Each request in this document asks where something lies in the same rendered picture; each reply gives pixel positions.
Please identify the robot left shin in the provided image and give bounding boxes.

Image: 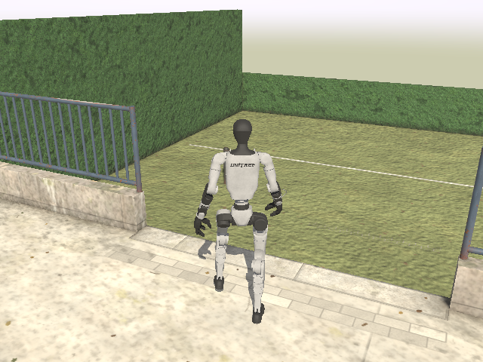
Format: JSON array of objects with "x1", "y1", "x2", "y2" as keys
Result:
[{"x1": 216, "y1": 232, "x2": 226, "y2": 280}]

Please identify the robot left forearm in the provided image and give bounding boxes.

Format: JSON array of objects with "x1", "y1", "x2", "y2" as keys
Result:
[{"x1": 196, "y1": 183, "x2": 213, "y2": 219}]

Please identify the robot left upper arm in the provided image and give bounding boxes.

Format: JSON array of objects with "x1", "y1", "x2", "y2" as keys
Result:
[{"x1": 207, "y1": 152, "x2": 227, "y2": 195}]

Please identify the robot right upper arm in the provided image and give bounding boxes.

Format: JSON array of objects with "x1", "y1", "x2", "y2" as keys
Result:
[{"x1": 257, "y1": 152, "x2": 279, "y2": 193}]

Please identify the right robot hand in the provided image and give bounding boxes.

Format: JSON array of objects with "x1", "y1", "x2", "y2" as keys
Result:
[{"x1": 265, "y1": 202, "x2": 282, "y2": 216}]

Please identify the left robot thigh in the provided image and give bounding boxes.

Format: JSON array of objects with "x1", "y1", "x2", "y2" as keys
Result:
[{"x1": 216, "y1": 209, "x2": 232, "y2": 245}]

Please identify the robot right forearm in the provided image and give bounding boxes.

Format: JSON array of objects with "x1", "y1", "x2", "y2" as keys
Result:
[{"x1": 270, "y1": 181, "x2": 282, "y2": 206}]

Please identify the left robot hand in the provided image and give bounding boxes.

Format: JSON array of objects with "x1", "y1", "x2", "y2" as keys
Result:
[{"x1": 194, "y1": 216, "x2": 211, "y2": 237}]

